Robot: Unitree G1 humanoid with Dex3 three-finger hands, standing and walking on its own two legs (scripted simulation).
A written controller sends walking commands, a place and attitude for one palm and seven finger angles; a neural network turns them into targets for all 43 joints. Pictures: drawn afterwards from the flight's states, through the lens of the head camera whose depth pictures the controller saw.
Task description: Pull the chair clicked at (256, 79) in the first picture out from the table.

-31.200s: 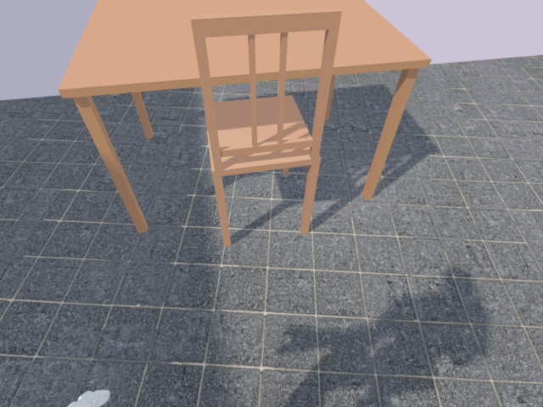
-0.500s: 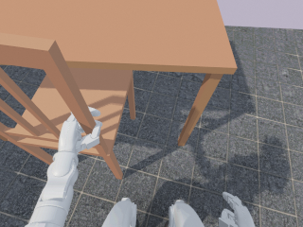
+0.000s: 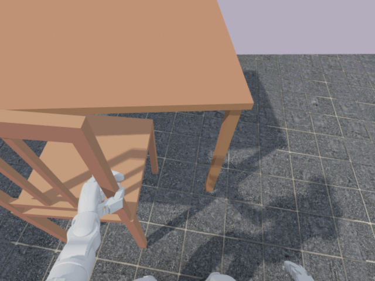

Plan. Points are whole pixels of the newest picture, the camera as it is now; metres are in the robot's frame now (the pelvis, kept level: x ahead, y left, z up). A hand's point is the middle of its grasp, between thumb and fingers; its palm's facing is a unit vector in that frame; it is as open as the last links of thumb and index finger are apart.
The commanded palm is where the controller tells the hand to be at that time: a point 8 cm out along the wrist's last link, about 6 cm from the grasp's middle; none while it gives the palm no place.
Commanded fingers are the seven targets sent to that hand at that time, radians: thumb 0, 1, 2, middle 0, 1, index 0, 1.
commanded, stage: step backward, pulling the chair out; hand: left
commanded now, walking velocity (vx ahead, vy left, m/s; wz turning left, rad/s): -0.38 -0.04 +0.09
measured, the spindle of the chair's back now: (14, 176) +0.35 +0.40 -0.03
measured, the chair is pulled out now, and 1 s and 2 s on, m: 0.09 0.16 0.30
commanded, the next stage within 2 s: none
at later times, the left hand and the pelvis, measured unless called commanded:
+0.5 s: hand (122, 219) +0.26 +0.15 -0.06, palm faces +0.06 -0.98 -0.19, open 5.8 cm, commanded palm +0.23 +0.19 -0.06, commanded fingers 0.00 0.90 0.90 -0.50 -1.45 -0.50 -1.45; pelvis -0.04 +0.00 +0.00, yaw +1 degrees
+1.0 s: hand (123, 229) +0.24 +0.14 -0.06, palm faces +0.02 -0.98 -0.21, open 5.9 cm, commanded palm +0.21 +0.19 -0.06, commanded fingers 0.00 0.90 0.90 -0.50 -1.45 -0.50 -1.45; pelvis -0.07 +0.00 +0.01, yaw -1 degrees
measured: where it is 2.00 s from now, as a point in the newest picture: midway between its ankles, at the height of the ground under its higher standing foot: outside the picture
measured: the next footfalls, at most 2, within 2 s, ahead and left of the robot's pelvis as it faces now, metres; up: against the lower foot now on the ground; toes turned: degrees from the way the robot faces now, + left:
right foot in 1.24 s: -0.05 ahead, -0.14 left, +0.00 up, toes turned -3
left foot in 1.50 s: -0.09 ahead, +0.11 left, +0.00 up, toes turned -2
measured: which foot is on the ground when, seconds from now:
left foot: down 0.00-1.00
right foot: down 0.00-0.92, up 0.94-1.00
